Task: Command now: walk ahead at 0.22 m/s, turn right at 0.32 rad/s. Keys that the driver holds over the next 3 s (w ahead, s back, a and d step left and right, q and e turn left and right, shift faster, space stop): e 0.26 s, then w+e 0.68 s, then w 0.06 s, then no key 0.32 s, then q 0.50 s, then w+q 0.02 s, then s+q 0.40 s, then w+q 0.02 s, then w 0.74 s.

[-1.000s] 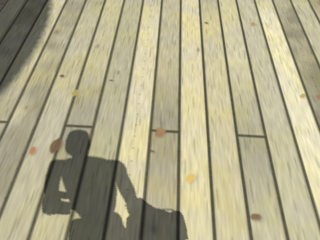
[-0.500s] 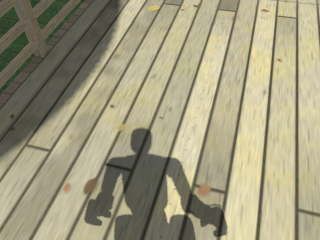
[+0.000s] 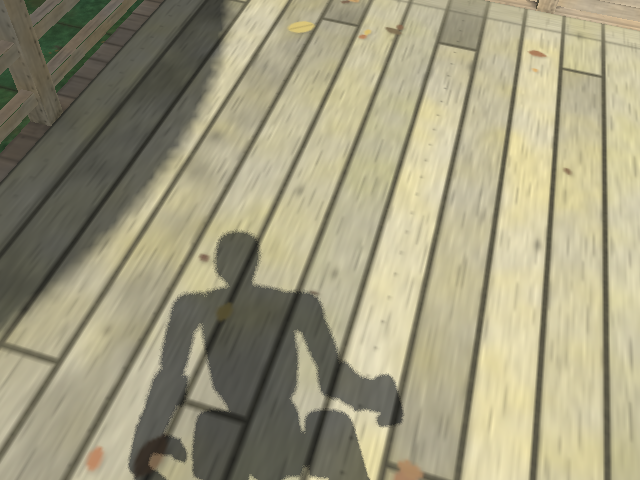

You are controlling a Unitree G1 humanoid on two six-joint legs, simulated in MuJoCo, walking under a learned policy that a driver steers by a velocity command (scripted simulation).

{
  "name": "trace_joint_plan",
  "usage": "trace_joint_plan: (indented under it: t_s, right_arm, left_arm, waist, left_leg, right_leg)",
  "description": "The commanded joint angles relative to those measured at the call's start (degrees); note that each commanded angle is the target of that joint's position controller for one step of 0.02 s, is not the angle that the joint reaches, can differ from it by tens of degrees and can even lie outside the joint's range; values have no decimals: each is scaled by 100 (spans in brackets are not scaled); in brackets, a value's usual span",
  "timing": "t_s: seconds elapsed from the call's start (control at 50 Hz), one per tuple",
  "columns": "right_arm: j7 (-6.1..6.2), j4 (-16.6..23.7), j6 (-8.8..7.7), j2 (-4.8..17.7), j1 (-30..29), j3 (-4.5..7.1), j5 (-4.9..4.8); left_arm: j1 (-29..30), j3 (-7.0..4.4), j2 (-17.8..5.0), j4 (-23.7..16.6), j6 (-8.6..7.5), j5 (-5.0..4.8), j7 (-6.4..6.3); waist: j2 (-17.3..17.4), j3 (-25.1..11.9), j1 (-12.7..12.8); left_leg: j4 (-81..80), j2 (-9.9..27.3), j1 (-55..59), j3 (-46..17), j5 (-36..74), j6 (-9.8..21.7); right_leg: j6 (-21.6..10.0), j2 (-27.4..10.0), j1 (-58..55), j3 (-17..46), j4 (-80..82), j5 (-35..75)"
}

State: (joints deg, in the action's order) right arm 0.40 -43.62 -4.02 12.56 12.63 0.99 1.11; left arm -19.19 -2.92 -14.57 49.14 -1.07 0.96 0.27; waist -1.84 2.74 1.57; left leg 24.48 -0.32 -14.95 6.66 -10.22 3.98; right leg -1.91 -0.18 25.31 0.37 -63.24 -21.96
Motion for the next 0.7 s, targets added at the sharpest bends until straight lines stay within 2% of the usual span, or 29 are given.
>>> trace_joint_plan:
  t_s: [0.02,0.08,0.16,0.26,0.3,0.32,0.34,0.36,0.38,0.4,0.42,0.44,0.46,0.5,0.58,0.7]
  right_arm:
    - [75,186,-105,649,253,171,-50]
    - [150,110,-41,647,265,177,-37]
    - [179,-10,55,716,384,211,-33]
    - [156,-106,225,965,519,338,-15]
    - [150,-101,286,1063,530,387,-1]
    - [145,-99,315,1073,560,396,7]
    - [117,9,332,844,619,330,57]
    - [6,528,310,465,275,213,57]
    - [-24,504,343,800,-46,282,235]
    - [-84,532,310,855,-219,314,132]
    - [-111,511,240,871,-274,324,51]
    - [-113,456,204,862,-229,331,79]
    - [-123,332,216,799,-35,310,149]
    - [-141,248,270,699,77,292,162]
    - [-133,406,320,643,-450,269,104]
    - [-135,689,226,666,-1165,236,32]
  left_arm:
    - [-634,-127,-258,-142,142,28,50]
    - [-155,-118,-190,-348,222,64,84]
    - [482,-29,-60,-639,256,87,168]
    - [743,-72,-226,-932,260,103,185]
    - [698,-109,-272,-1019,239,86,166]
    - [406,-160,-352,-962,199,107,150]
    - [-256,-324,-819,-790,139,167,85]
    - [-481,-512,-1574,-861,141,37,32]
    - [-584,-457,-1325,-823,195,-76,28]
    - [-371,-373,-1057,-822,235,-38,-5]
    - [-111,-307,-850,-829,248,-24,-18]
    - [169,-284,-790,-900,223,-49,-35]
    - [351,-264,-707,-943,164,-46,-37]
    - [268,-278,-750,-918,31,-47,16]
    - [-115,-345,-919,-802,-56,-43,49]
    - [-429,-406,-1070,-747,-97,16,63]
  waist:
    - [747,-573,138]
    - [783,-406,100]
    - [821,-329,-97]
    - [816,-337,-243]
    - [768,-463,-228]
    - [500,-630,-73]
    - [-547,-921,169]
    - [-1971,-855,288]
    - [-959,-676,462]
    - [-614,-163,331]
    - [-233,98,123]
    - [-175,124,-42]
    - [-232,-7,-154]
    - [-79,-282,-181]
    - [-209,-164,36]
    - [-331,-97,322]
  left_leg:
    - [-813,1556,681,-655,4438,594]
    - [-888,1495,653,-210,4039,617]
    - [-735,1459,638,231,3606,625]
    - [-26,1773,972,208,3416,588]
    - [351,1895,940,159,2355,464]
    - [885,1771,682,234,1416,315]
    - [2350,1345,-25,530,432,54]
    - [4026,-37,-2387,622,-2668,-333]
    - [4392,73,-2867,-669,-2886,-333]
    - [4408,246,-2933,-818,-2332,-318]
    - [4012,408,-2762,-848,-1678,-317]
    - [3621,470,-2450,-833,-1275,-354]
    - [3467,469,-2100,-796,-938,-405]
    - [3294,386,-1883,-743,-619,-503]
    - [2413,374,-2135,-778,-229,-725]
    - [1320,214,-1817,-810,-78,-785]
  right_leg:
    - [122,-96,279,59,-189,444]
    - [187,-194,597,-47,322,934]
    - [121,-222,247,-316,1563,1418]
    - [-147,-80,-72,-525,2339,667]
    - [-362,16,-443,-610,2765,259]
    - [-530,127,-1033,-584,3182,237]
    - [-856,-423,-1896,561,3839,-256]
    - [-1882,-1977,-2959,3769,4930,-999]
    - [-2071,-2138,-2702,4141,5264,-1479]
    - [-1973,-1957,-2222,3603,5271,-1709]
    - [-1680,-1664,-1784,3086,5385,-1523]
    - [-1432,-1344,-1563,2647,5458,-1027]
    - [-1311,-1056,-1459,2235,5429,-366]
    - [-1308,-826,-1546,1879,5324,441]
    - [-1322,-758,-1684,1948,5405,220]
    - [-1286,-754,-1678,2216,5073,232]
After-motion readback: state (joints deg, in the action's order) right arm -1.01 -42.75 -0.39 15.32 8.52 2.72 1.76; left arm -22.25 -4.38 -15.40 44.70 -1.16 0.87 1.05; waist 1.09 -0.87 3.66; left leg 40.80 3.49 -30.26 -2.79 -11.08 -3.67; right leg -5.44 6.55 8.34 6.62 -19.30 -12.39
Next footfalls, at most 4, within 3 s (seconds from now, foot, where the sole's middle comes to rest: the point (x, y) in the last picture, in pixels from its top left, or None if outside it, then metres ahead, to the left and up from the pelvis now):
0.34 right None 0.16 -0.11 -0.78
0.82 left None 0.40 0.02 -0.78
1.26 right None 0.48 -0.28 -0.78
1.72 left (365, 461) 0.51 -0.09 -0.78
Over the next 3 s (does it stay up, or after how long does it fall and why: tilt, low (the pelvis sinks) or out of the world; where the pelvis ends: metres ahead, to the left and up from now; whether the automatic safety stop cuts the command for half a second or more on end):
stays up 0.52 -0.13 0.01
